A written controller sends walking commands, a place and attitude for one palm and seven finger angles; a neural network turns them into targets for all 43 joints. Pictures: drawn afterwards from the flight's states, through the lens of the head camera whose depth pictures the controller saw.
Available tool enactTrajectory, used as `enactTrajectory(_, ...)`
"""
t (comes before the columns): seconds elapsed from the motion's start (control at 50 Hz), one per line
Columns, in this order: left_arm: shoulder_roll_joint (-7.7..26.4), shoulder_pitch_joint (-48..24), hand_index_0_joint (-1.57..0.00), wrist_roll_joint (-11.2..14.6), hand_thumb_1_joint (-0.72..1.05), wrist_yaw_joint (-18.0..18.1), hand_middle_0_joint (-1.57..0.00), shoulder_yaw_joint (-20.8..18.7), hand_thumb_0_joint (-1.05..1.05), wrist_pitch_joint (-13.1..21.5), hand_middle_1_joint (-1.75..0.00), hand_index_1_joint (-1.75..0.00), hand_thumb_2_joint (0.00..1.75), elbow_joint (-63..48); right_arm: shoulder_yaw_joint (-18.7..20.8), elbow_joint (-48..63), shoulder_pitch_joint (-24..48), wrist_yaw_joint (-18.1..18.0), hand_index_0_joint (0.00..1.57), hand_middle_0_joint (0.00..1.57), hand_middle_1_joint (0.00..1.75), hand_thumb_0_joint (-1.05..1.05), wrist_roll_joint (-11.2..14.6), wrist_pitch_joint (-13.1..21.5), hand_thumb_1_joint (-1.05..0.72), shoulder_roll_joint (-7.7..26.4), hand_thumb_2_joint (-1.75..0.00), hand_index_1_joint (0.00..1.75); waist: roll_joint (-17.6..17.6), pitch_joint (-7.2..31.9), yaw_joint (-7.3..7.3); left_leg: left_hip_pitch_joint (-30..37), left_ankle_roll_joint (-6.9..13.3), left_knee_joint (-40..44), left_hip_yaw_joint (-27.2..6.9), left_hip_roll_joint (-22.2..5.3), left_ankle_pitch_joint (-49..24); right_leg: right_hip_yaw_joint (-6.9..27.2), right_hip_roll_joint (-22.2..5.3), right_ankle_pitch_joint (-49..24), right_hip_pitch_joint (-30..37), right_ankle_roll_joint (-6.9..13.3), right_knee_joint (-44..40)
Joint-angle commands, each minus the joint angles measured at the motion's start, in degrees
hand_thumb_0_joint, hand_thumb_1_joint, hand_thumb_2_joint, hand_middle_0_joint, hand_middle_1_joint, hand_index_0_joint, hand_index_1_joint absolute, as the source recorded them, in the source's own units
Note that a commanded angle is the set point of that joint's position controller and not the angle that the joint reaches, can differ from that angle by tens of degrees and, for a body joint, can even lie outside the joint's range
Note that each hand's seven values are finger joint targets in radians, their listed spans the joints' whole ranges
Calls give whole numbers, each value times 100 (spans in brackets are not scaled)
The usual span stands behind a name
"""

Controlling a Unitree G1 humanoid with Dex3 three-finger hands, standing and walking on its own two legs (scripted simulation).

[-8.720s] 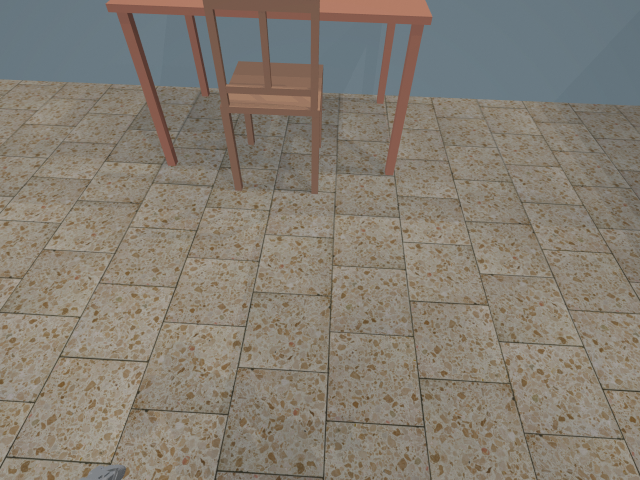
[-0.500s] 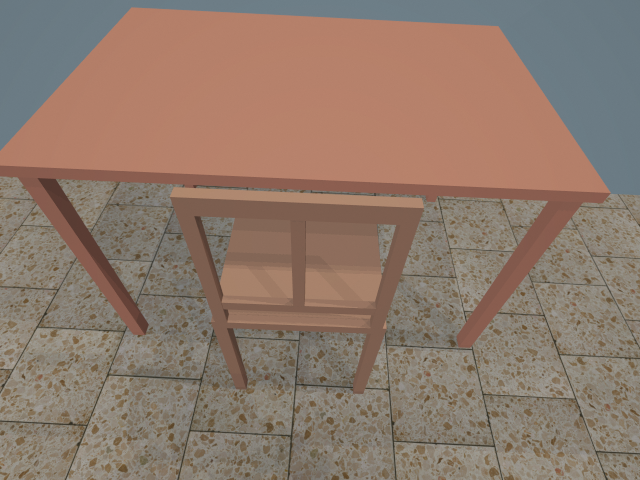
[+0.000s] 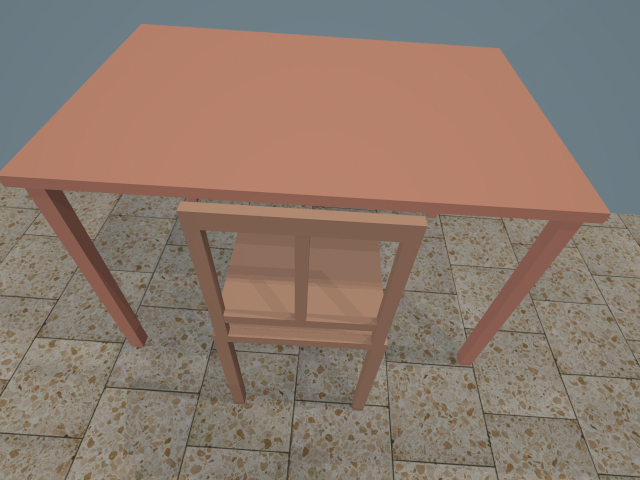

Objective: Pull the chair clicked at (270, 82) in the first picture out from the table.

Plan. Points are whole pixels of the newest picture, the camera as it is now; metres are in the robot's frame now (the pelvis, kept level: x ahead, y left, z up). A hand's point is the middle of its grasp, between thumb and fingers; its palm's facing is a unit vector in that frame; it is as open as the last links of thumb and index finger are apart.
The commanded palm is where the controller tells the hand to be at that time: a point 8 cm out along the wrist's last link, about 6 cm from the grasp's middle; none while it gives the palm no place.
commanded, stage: look again from close up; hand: left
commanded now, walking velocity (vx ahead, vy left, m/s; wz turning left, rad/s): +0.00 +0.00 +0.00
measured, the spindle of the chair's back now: (301, 280) +0.48 +0.07 -0.11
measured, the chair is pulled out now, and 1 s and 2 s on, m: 0.00 0.00 0.00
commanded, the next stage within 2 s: raise the hand toward the chair's back in 0.24 s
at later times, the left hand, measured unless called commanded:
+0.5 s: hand (180, 457) +0.16 +0.18 -0.06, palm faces +0.24 -0.96 -0.14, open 7.6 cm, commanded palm +0.10 +0.23 -0.07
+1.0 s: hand (195, 464) +0.15 +0.16 -0.06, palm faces +0.00 -1.00 -0.05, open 11.3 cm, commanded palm +0.13 +0.22 -0.06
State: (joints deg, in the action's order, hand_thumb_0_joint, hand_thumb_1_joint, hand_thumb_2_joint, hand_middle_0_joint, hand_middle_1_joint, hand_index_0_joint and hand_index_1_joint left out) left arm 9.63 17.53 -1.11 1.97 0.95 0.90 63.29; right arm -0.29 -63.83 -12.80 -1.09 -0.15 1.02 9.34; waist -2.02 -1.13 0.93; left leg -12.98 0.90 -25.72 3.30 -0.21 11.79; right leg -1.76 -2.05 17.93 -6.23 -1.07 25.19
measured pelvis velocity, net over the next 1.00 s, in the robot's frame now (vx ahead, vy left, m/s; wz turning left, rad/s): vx -0.05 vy -0.04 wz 0.03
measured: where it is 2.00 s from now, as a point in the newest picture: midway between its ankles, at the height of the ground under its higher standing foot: outside the picture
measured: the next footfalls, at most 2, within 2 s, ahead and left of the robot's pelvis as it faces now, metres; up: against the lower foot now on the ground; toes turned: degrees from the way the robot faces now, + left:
none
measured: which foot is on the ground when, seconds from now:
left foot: down 0.00-1.00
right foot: down 0.00-1.00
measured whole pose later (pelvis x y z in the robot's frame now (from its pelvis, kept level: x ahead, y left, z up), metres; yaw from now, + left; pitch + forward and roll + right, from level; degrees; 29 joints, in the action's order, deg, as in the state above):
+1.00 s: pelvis -0.05 -0.04 -0.11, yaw +2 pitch +15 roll -3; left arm 13.6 20.6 16.7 -20.1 -10.6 25.2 1.6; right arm 0.1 -33.9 -8.6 -4.6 1.3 12.4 10.8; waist 1.6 7.7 2.2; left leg -60.8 -2.4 -71.7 -4.5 -4.0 26.1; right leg -8.0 1.0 35.4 -51.3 3.4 71.6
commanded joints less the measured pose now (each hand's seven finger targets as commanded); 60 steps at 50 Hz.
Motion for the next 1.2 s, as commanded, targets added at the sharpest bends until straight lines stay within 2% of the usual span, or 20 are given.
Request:
enactTrajectory(0.0, 607, 486, -20, 21, 90, 38, -20, -109, 0, 65, -30, -30, 90, -116, 67, 181, -266, -40, 20, 20, 30, 0, -5, 87, -90, 626, -90, 30, 231, -199, -45, 305, 121, 457, -566, -519, -758, 321, -425, -814, -549, 179, -524)
enactTrajectory(0.3, 599, 512, -20, 38, 90, 37, -20, -104, 0, 66, -30, -30, 90, -72, 48, 110, -325, -44, 20, 20, 30, 0, -4, 73, -90, 601, -90, 30, 152, -190, -36, 401, 109, 491, -543, -519, -853, 325, -443, -947, -480, 186, -577)
enactTrajectory(0.32, 578, 618, -20, -86, 90, 245, -20, -83, 0, 187, -30, -30, 90, -41, 69, 471, -73, 9, 20, 20, 30, 0, -9, 115, -90, 751, -90, 30, 221, -455, -15, 28, -23, -665, -492, -586, -1814, 625, -581, -2486, -736, 151, -580)
enactTrajectory(0.34, 1853, -3396, -20, 1072, 88, 240, -20, -792, 0, 1331, -30, -30, 89, -8844, 299, 2375, -395, -240, 20, 20, 30, 0, 263, 855, -90, 1629, -90, 30, 1271, 2378, -716, 1846, 55, -27, -372, -51, -2054, -162, 5, -2430, -488, 261, 177)
enactTrajectory(0.36, 2260, -2446, -20, 734, 85, 535, -20, -1198, 0, 1256, -29, -29, 88, -8547, 56, 2092, 275, -510, 20, 20, 30, 0, 298, 1328, -90, 1019, -90, 30, 1374, 2161, -309, 2131, 60, -58, -157, -321, -2012, -215, 183, -1284, -1032, 233, 465)
enactTrajectory(0.38, 445, 411, -19, 724, 83, 537, -19, -254, 0, 516, -29, -29, 87, -6974, 190, 2229, 47, -423, 20, 20, 30, 0, 232, 1702, -90, 914, -90, 30, 1429, 1682, -240, 1633, 36, 175, -451, -396, -2158, -426, 256, -370, -1447, 270, 916)
enactTrajectory(0.4, -291, 840, -19, 988, 81, 451, -19, 109, 0, 290, -29, -29, 86, -6256, 217, 2006, -69, -383, 20, 20, 30, 0, 338, 1733, -90, 928, -90, 30, 909, 920, -379, 897, 9, 2, -538, -242, -1765, -455, 178, -179, -1694, 205, 933)
enactTrajectory(0.44, 461, 193, -19, 983, 76, 221, -19, -699, 0, 882, -28, -28, 84, -6308, 427, 2425, 80, -343, 20, 20, 30, 0, 150, 1716, -90, 1223, -90, 30, 100, 435, -454, -280, -18, -684, -572, -56, -485, -548, 188, -380, -2183, 177, 657)
enactTrajectory(0.5, -207, 1773, -18, 1191, 69, -643, -18, -789, 0, 2098, -27, -27, 81, -4923, 548, 2924, 478, -147, 20, 20, 30, 0, -8, 1629, -90, 1081, -90, 30, -1256, 543, 57, -1723, -126, -1718, -407, -27, -155, -640, 310, -150, -3118, 195, 1698)
enactTrajectory(0.52, -210, 1998, -18, 1332, 67, -1022, -18, -867, 0, 2599, -26, -26, 80, -4962, 596, 3088, 650, -61, 20, 20, 30, 0, -30, 1609, -90, 1083, -90, 30, -1251, 728, 213, -2192, -155, -2038, -361, 4, 12, -547, 286, -87, -3286, 214, 2065)
enactTrajectory(0.58, 453, 2001, -17, 1537, 60, -2053, -17, -1478, 0, 3618, -25, -25, 77, -4994, 700, 3659, 861, 168, 20, 20, 30, 0, 59, 1566, -90, 1081, -90, 30, -43, 1380, 417, -2835, -186, -2858, -211, 76, 38, -165, 165, -344, -3450, 330, 2883)
enactTrajectory(0.66, 942, 1055, -16, 1942, 50, -2162, -16, -1887, 0, 3080, -24, -24, 73, -6154, 662, 4324, 973, -25, 20, 20, 30, 0, 181, 1328, -90, 1102, -90, 30, -90, 1719, 307, -3425, -51, -3321, -104, 140, 896, 438, 129, 929, -3612, 188, 2693)
enactTrajectory(0.7, 931, 337, -16, 1904, 46, -1915, -16, -1733, 0, 3091, -23, -23, 71, -7046, 612, 4415, 779, -118, 20, 20, 30, 0, 183, 1312, -90, 1007, -90, 30, 418, 1836, 95, -3436, -5, -3410, -163, 70, 1354, 534, 132, 1834, -4005, 191, 2607)
enactTrajectory(0.78, 1125, -402, -15, 1690, 36, -1684, -15, -1437, 0, 3650, -22, -22, 67, -8575, 544, 4179, 362, -365, 20, 20, 30, 0, 50, 1427, -90, 999, -90, 30, 767, 2342, -273, -3100, 130, -3976, -357, -105, 572, 588, 236, 542, -4236, 215, 2944)
enactTrajectory(0.82, 975, -358, -14, 1688, 32, -1874, -14, -1199, 0, 3600, -21, -21, 65, -8026, 468, 3940, 305, -406, 20, 20, 30, 0, 55, 1477, -90, 1009, -90, 30, 723, 2007, -442, -3338, 119, -4071, -442, -130, 607, 477, 265, 464, -4441, 204, 3006)
enactTrajectory(0.88, 993, -140, -13, 1810, 25, -2219, -13, -1247, 0, 3128, -20, -20, 62, -7288, 430, 3818, 380, -470, 20, 20, 30, 0, 150, 1521, -90, 1068, -90, 30, 440, 1870, -424, -3590, 120, -4064, -487, -133, 793, 509, 264, 736, -4418, 156, 2849)
enactTrajectory(0.92, 1099, 98, -13, 1900, 20, -2305, -13, -1427, 0, 2722, -19, -19, 60, -7212, 430, 3856, 456, -488, 20, 20, 30, 0, 194, 1514, -90, 1059, -90, 30, 538, 2149, -229, -3482, 124, -3899, -470, -109, 750, 540, 220, 804, -4103, 146, 2726)
enactTrajectory(1.0, 1198, 482, -12, 2000, 11, -2032, -12, -1920, 0, 2203, -18, -18, 56, -7271, 447, 3912, 589, -468, 20, 20, 30, 0, 206, 1417, -90, 908, -90, 30, 308, 2481, 21, -3265, 110, -3605, -483, -96, 403, 445, 148, 298, -3530, 69, 2689)
enactTrajectory(1.06, 1141, 699, -11, 1939, 4, -1691, -11, -2055, 0, 2319, -16, -16, 53, -7196, 462, 3839, 632, -426, 20, 20, 30, 0, 158, 1389, -90, 818, -90, 30, 196, 2410, 94, -3236, 82, -3476, -499, -104, 246, 291, 168, 3, -3486, 62, 2785)
enactTrajectory(1.18, 1002, 275, -10, 1782, -10, -1614, -10, -1635, 0, 2891, -14, -14, 47, -6921, 453, 3787, 462, -386, 20, 20, 30, 0, 146, 1463, -90, 982, -90, 30, 76, 1864, -170, -3407, 94, -3381, -476, -97, 851, 243, 188, 1144, -4124, 117, 2668)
